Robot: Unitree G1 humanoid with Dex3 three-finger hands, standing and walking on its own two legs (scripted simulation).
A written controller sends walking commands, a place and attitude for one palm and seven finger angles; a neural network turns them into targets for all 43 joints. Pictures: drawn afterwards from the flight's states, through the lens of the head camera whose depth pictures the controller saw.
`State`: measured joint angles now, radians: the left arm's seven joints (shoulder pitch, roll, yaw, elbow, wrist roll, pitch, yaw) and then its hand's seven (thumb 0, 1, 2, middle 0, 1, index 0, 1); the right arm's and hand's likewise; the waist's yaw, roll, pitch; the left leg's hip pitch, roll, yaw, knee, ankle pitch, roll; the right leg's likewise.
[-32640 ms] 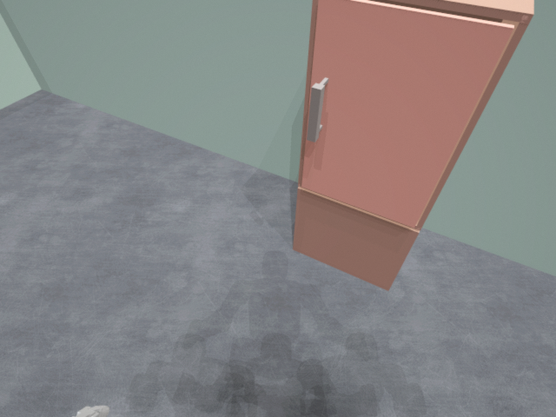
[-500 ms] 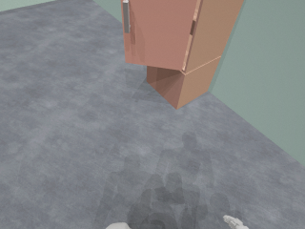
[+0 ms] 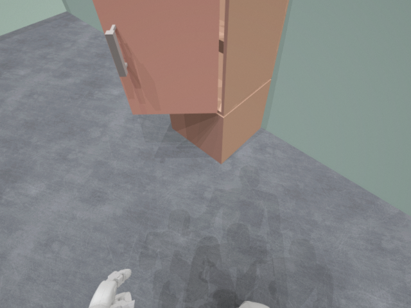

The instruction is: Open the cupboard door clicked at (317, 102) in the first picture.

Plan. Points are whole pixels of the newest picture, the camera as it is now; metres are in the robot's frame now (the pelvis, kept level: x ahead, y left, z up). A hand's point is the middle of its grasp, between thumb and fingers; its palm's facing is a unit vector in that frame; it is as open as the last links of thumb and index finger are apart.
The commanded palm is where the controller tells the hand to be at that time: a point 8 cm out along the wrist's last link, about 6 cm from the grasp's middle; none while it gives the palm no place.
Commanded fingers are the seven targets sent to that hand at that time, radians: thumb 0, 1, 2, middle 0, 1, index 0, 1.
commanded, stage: take the last steps up to it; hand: left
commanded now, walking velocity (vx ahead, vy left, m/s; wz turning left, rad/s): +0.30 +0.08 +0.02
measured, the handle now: (118, 51) +0.90 +0.31 +0.00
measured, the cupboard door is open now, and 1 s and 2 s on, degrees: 43 43 43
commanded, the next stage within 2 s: come to a stop and stand still in 0.66 s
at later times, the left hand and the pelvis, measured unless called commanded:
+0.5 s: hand out of the picture +0.12 +0.24 -0.18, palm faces +0.09 -0.98 -0.15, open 7.3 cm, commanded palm none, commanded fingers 0.00 0.90 0.90 -0.20 -0.30 -0.20 -0.30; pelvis +0.19 +0.07 +0.00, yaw +0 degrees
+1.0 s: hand (131, 199) +0.41 +0.22 -0.15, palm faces -0.04 -0.98 -0.21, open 7.3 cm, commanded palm none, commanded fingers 0.00 0.90 0.90 -0.20 -0.30 -0.20 -0.30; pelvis +0.31 +0.05 +0.01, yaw +0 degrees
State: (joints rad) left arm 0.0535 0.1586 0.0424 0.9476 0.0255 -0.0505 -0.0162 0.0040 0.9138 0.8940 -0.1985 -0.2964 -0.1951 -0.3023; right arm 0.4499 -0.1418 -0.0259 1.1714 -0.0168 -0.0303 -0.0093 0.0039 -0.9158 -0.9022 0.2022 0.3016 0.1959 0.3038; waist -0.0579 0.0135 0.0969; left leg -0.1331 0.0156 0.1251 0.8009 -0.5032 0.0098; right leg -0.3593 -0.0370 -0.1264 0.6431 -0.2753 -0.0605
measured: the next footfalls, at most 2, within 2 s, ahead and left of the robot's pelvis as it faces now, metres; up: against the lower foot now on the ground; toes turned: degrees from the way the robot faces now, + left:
left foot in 0.40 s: +0.33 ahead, +0.17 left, +0.00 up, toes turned +4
right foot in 0.86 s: +0.31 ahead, -0.05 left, +0.00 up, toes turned -2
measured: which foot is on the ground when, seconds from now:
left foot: up 0.00-0.38, down 0.40-1.00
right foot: down 0.00-0.40, up 0.42-0.84, down 0.86-1.00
